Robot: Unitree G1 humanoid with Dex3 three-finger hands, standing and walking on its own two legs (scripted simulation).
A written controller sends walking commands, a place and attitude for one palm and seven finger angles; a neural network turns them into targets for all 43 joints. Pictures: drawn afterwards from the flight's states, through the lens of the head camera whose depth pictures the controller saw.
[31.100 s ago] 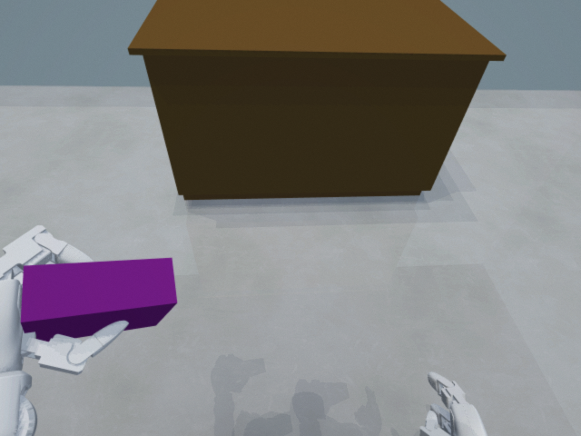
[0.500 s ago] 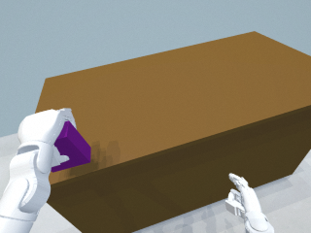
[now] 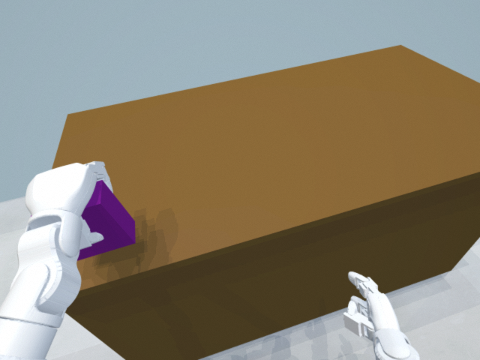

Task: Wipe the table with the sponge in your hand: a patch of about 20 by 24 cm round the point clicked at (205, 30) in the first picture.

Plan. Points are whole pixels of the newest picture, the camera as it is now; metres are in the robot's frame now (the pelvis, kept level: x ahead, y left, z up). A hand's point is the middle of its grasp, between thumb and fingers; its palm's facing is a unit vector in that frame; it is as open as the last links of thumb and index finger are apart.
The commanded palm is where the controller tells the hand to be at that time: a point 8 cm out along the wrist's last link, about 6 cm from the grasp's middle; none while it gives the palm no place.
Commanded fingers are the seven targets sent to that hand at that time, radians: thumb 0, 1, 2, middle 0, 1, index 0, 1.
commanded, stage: move the sponge above the wiping area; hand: left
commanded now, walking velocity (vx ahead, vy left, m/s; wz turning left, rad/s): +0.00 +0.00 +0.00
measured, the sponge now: (95, 229) +0.27 +0.31 +0.09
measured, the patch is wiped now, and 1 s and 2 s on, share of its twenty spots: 0.00 0.00 0.00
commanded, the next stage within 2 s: none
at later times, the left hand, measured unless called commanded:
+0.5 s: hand (78, 213) +0.27 +0.32 +0.13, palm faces +0.06 -0.06 -1.00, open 9.4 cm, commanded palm +0.24 +0.30 +0.20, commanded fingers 0.00 0.10 1.30 -1.20 -1.60 -1.20 -1.60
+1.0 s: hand (85, 208) +0.29 +0.32 +0.12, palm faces +0.01 -0.05 -1.00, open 9.4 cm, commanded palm +0.26 +0.31 +0.19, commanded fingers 0.00 0.10 1.30 -1.20 -1.60 -1.20 -1.60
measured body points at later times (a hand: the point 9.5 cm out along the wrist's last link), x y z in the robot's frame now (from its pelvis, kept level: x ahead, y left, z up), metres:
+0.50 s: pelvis +0.01 +0.00 +0.00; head +0.00 -0.05 +0.45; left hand +0.26 +0.32 +0.18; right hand +0.26 -0.20 -0.08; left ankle +0.01 +0.12 -0.74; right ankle +0.02 -0.10 -0.74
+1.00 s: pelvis +0.01 +0.00 +0.00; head +0.00 -0.05 +0.45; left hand +0.28 +0.32 +0.18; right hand +0.23 -0.22 -0.10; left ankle +0.01 +0.12 -0.74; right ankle +0.02 -0.10 -0.74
